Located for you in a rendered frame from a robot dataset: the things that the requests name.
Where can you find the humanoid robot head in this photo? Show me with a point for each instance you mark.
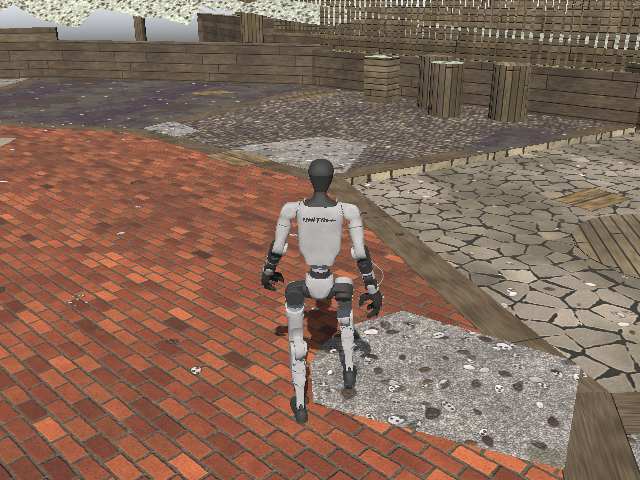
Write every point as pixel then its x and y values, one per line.
pixel 321 174

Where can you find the left robot upper arm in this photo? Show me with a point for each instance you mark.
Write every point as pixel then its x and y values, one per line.
pixel 288 212

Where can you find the right robot forearm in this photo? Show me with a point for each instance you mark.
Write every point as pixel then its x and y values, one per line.
pixel 367 273

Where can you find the right robot shin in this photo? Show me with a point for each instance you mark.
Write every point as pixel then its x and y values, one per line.
pixel 347 340

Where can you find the left robot forearm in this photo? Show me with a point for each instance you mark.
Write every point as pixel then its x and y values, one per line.
pixel 271 261

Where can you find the robot left hand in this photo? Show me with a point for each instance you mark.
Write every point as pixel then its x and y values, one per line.
pixel 265 280

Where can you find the robot right hand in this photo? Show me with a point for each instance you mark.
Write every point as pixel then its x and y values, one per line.
pixel 377 302

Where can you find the right robot upper arm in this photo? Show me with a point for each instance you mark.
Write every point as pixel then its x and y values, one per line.
pixel 353 214

